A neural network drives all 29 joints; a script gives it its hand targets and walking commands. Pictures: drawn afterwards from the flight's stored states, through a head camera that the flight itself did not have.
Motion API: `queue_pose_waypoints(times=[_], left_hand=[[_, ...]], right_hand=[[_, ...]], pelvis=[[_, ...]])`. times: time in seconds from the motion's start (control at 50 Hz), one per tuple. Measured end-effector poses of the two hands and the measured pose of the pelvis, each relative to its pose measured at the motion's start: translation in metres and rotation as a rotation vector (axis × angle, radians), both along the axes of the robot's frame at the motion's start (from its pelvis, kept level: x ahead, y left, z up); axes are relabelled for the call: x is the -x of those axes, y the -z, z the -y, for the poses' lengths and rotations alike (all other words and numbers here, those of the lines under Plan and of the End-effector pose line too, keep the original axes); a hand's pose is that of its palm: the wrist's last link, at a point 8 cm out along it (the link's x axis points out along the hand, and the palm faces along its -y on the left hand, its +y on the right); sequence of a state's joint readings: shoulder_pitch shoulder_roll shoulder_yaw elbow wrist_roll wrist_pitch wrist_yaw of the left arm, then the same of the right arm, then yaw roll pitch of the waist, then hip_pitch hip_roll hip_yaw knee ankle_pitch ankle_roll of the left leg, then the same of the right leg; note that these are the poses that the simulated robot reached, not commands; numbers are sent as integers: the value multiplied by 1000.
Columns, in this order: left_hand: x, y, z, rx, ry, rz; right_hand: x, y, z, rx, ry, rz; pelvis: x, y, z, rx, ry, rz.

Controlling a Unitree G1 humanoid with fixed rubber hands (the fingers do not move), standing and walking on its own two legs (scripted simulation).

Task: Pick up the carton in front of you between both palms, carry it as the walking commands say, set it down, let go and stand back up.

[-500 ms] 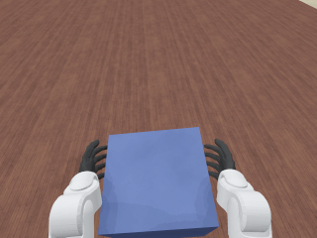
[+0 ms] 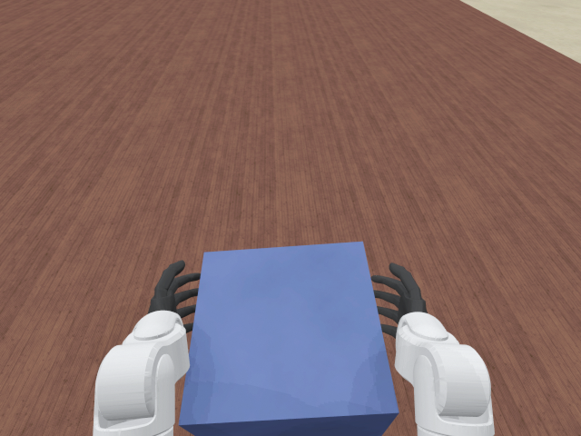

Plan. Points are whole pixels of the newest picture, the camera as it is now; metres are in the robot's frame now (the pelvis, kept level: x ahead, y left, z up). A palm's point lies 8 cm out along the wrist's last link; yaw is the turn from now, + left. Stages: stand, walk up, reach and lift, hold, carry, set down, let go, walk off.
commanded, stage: carry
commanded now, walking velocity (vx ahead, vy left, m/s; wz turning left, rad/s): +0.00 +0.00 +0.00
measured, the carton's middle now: (291, 356) +0.24 +0.00 +0.00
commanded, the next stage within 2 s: none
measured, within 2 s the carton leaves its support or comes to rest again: neither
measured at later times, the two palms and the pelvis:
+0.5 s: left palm (190, 306) +0.26 +0.13 +0.09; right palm (424, 317) +0.25 -0.17 +0.09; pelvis +0.02 -0.01 +0.00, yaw -1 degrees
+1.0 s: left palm (198, 326) +0.24 +0.12 +0.08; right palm (432, 340) +0.23 -0.17 +0.08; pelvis -0.02 -0.02 +0.00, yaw -2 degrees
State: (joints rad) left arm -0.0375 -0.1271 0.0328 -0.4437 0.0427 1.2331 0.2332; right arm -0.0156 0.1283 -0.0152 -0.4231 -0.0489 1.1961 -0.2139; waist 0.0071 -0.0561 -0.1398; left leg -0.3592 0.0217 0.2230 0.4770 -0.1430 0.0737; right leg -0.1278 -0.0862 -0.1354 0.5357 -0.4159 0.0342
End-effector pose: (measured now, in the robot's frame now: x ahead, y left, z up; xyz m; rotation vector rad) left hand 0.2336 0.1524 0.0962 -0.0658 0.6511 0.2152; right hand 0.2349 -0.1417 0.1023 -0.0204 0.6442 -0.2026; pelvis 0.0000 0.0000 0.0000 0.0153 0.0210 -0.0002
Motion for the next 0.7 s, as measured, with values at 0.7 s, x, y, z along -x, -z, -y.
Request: queue_pose_waypoints(times=[0.7], left_hand=[[-10, -3, 30, -27, 50, 19]], right_hand=[[3, 2, 30, -26, 49, 12]], pelvis=[[-6, 2, 18, 13, 28, -2]])
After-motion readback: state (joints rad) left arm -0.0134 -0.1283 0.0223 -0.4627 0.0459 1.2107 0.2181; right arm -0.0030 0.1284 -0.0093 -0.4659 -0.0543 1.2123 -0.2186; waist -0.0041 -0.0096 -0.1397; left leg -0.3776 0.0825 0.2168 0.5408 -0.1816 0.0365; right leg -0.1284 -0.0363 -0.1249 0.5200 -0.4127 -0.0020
